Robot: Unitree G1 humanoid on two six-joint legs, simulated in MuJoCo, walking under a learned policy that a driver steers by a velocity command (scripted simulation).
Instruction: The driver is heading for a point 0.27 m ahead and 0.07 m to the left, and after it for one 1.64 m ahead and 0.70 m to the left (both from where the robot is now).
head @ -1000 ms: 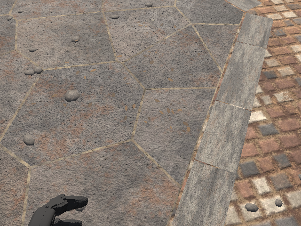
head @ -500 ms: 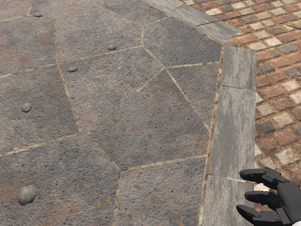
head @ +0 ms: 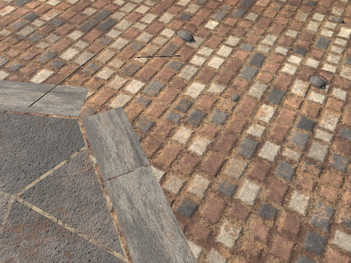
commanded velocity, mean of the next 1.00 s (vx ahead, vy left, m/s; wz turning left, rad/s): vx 0.29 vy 0.00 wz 0.54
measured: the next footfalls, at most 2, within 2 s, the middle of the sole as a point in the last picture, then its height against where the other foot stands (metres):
left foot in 0.34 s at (144, 243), level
right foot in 0.90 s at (178, 207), level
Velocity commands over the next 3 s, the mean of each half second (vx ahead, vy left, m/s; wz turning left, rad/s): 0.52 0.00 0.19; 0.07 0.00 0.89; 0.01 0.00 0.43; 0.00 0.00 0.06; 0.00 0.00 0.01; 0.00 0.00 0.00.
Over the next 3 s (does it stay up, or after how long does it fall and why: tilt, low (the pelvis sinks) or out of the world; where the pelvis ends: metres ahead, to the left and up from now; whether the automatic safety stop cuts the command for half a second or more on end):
stays up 0.55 0.02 0.04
